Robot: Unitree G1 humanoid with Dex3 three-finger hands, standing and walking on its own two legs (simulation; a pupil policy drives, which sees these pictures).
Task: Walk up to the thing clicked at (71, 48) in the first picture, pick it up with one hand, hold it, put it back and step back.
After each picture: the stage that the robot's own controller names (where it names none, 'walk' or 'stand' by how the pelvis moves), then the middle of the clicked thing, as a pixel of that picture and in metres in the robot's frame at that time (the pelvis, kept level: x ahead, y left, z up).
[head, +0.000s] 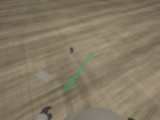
stand; (71, 50) +1.40 +0.38 -0.72
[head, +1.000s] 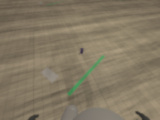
walk; (81, 50) +1.31 +0.14 -0.69
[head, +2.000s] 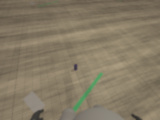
walk; (75, 67) +0.85 +0.17 -0.71
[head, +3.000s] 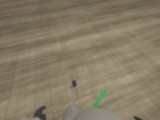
walk; (74, 83) +0.53 +0.22 -0.69
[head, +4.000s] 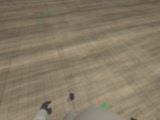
stand; (71, 96) +0.38 +0.20 -0.71
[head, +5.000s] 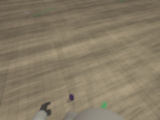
stand; (71, 97) +0.35 +0.21 -0.71
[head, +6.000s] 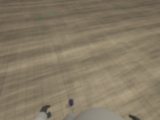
stand; (71, 102) +0.32 +0.19 -0.72
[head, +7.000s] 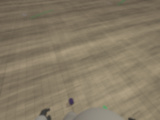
stand; (71, 101) +0.31 +0.20 -0.72
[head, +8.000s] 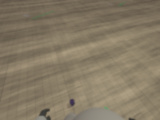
stand; (72, 102) +0.31 +0.18 -0.73
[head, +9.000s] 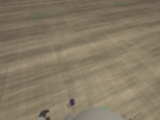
stand; (72, 102) +0.31 +0.18 -0.73
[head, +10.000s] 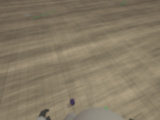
go down; (72, 102) +0.31 +0.18 -0.73
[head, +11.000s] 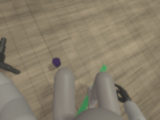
go down; (56, 62) +0.38 +0.25 -0.30
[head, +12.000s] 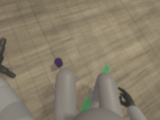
approach; (58, 62) +0.38 +0.25 -0.29
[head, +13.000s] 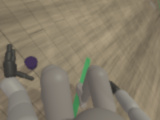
close in; (31, 63) +0.35 +0.29 -0.21
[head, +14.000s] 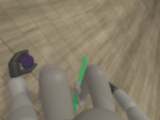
close; (27, 62) +0.35 +0.29 -0.21
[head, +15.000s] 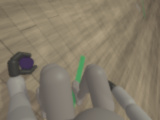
lift; (26, 64) +0.34 +0.28 -0.22
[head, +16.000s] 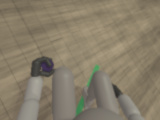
lift; (47, 66) +0.31 +0.27 -0.12
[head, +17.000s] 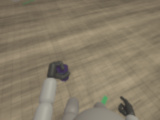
lift; (63, 73) +0.32 +0.17 +0.03
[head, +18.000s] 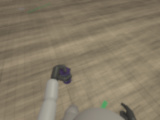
hold; (66, 75) +0.32 +0.17 +0.00
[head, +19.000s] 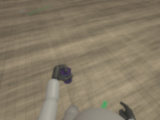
hold; (66, 75) +0.32 +0.16 +0.00
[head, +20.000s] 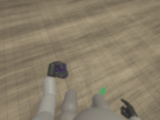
crouch; (62, 71) +0.35 +0.19 -0.06
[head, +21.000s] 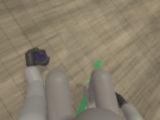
lower; (42, 58) +0.40 +0.27 -0.15
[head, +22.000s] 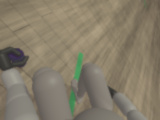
lower; (18, 58) +0.39 +0.30 -0.22
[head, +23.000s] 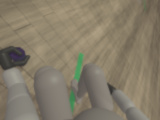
lower; (19, 57) +0.38 +0.31 -0.22
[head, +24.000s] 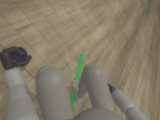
lower; (21, 57) +0.38 +0.31 -0.22
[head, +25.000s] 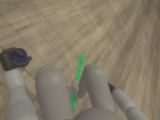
lower; (21, 58) +0.37 +0.31 -0.22
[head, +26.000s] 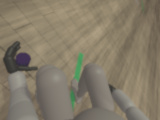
withdraw; (23, 60) +0.36 +0.29 -0.22
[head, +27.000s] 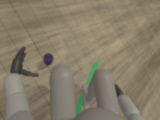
stand; (48, 59) +0.38 +0.27 -0.25
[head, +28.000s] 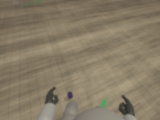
stand; (70, 95) +0.34 +0.17 -0.63
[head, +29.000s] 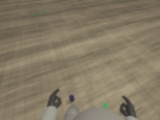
stand; (71, 98) +0.35 +0.19 -0.66
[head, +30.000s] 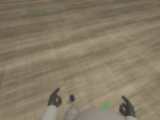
stand; (72, 98) +0.34 +0.19 -0.67
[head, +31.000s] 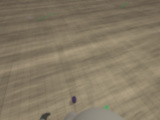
stand; (74, 99) +0.36 +0.18 -0.72
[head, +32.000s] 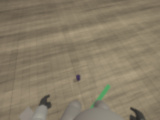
walk; (78, 77) +0.51 +0.14 -0.70
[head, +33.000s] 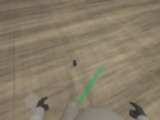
walk; (74, 63) +0.81 +0.21 -0.70
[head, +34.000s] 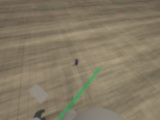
stand; (76, 62) +1.02 +0.20 -0.71
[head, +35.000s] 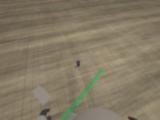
stand; (78, 63) +1.00 +0.20 -0.73
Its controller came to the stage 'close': yes
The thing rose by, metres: 0.70
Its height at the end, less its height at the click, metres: +0.00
